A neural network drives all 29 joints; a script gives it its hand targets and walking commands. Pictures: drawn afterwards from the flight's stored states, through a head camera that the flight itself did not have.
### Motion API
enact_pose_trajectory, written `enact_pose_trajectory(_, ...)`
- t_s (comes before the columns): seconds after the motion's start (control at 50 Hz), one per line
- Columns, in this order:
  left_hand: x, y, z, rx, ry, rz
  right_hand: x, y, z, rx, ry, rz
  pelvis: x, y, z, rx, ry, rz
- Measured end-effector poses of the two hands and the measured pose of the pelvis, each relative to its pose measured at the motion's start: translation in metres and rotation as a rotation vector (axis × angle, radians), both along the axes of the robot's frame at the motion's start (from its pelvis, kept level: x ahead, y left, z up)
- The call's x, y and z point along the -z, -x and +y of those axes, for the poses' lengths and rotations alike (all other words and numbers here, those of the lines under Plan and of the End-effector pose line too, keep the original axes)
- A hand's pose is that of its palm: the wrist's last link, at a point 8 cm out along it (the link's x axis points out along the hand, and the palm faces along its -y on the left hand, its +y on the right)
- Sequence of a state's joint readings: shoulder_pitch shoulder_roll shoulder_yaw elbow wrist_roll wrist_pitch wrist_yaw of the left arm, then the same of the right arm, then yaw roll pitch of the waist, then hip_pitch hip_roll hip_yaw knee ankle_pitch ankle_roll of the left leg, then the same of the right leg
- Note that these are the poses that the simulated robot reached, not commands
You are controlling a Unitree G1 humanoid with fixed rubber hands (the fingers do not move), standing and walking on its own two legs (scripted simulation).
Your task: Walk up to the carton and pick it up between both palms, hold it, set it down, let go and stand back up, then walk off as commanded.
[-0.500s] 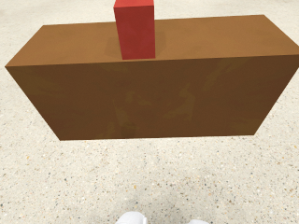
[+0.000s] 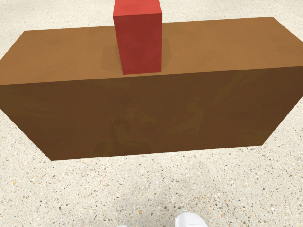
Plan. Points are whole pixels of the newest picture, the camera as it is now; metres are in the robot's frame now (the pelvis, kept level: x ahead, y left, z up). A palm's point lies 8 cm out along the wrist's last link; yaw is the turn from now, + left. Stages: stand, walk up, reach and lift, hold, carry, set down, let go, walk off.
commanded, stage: walk up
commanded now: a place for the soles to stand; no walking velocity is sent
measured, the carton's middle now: (139, 35) +0.82 +0.03 +0.10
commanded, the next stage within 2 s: none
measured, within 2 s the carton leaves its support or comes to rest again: neither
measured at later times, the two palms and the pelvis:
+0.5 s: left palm (6, 209) +0.21 +0.43 -0.10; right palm (232, 184) +0.25 -0.24 -0.09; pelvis +0.16 +0.09 -0.01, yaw +1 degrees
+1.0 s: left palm (43, 155) +0.38 +0.39 -0.11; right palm (222, 172) +0.30 -0.23 -0.12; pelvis +0.26 +0.09 +0.00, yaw -1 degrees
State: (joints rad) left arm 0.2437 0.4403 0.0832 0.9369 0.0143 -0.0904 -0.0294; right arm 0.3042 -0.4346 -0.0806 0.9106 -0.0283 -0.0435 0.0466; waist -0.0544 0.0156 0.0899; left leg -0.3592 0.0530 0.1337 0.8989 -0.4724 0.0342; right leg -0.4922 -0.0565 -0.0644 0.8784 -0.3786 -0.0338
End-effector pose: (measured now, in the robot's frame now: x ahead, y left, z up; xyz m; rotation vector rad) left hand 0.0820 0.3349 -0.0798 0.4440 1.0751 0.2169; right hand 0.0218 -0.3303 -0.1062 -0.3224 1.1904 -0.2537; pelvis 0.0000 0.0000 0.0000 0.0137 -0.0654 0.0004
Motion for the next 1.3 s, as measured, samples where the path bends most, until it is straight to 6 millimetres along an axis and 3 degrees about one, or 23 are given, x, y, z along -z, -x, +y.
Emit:
enact_pose_trajectory(0.1,-0.001,-0.013,0.009,-0.052,-0.032,-0.026,0.014,-0.040,0.006,-0.016,-0.009,0.047,0.005,-0.033,0.003,-0.008,0.051,-0.013)
enact_pose_trajectory(0.28,0.005,-0.021,0.047,-0.143,-0.016,0.037,-0.004,-0.174,0.046,-0.141,-0.005,-0.079,0.002,-0.090,0.042,-0.051,0.053,-0.017)
enact_pose_trajectory(0.38,0.027,-0.054,0.083,-0.159,-0.005,0.067,-0.009,-0.228,0.071,-0.164,0.042,-0.158,0.017,-0.128,0.076,-0.055,-0.001,-0.006)
enact_pose_trajectory(0.46,0.028,-0.103,0.094,-0.104,0.000,0.080,-0.010,-0.234,0.087,-0.095,0.042,-0.169,0.013,-0.151,0.091,-0.022,-0.004,-0.009)
enact_pose_trajectory(0.62,0.017,-0.208,0.095,0.002,0.009,0.019,-0.008,-0.206,0.098,-0.009,0.045,-0.033,0.003,-0.193,0.096,0.015,-0.014,-0.006)
enact_pose_trajectory(0.74,0.021,-0.256,0.080,0.017,0.009,-0.005,0.014,-0.211,0.095,0.050,0.032,0.041,0.011,-0.217,0.091,0.031,0.024,-0.014)
enact_pose_trajectory(0.86,0.033,-0.283,0.068,0.005,0.056,-0.014,0.022,-0.241,0.106,0.030,0.020,0.047,0.015,-0.230,0.094,0.030,-0.004,-0.010)
enact_pose_trajectory(1.0,0.031,-0.302,0.051,-0.028,0.104,0.008,0.012,-0.276,0.103,0.014,0.019,0.057,0.003,-0.257,0.087,0.016,0.013,0.016)
enact_pose_trajectory(1.14,0.037,-0.295,0.056,-0.052,0.105,0.043,-0.003,-0.333,0.096,-0.035,0.065,-0.030,0.001,-0.266,0.090,0.001,0.015,0.014)
enact_pose_trajectory(1.3,0.033,-0.292,0.063,-0.100,0.106,0.074,-0.011,-0.358,0.101,-0.073,0.066,-0.028,-0.006,-0.272,0.088,-0.002,0.026,0.021)
